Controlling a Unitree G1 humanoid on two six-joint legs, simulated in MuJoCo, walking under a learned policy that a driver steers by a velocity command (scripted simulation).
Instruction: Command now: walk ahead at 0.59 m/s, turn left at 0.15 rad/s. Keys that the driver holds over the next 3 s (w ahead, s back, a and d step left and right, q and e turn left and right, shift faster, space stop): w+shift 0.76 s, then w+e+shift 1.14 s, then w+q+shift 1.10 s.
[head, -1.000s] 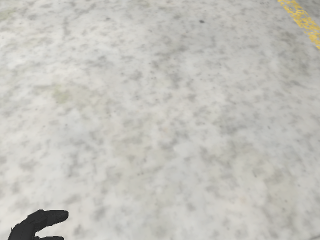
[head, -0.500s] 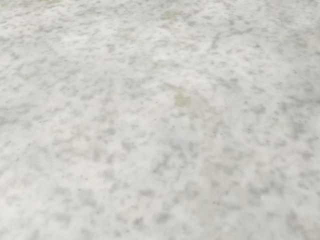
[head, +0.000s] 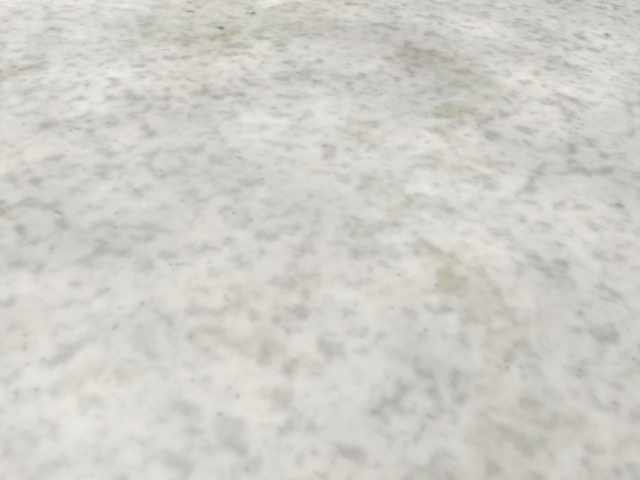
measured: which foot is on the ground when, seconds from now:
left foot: down 0.00-0.26, up 0.28-0.72, down 0.74-1.00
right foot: up 0.00-0.24, down 0.26-0.76, up 0.78-1.00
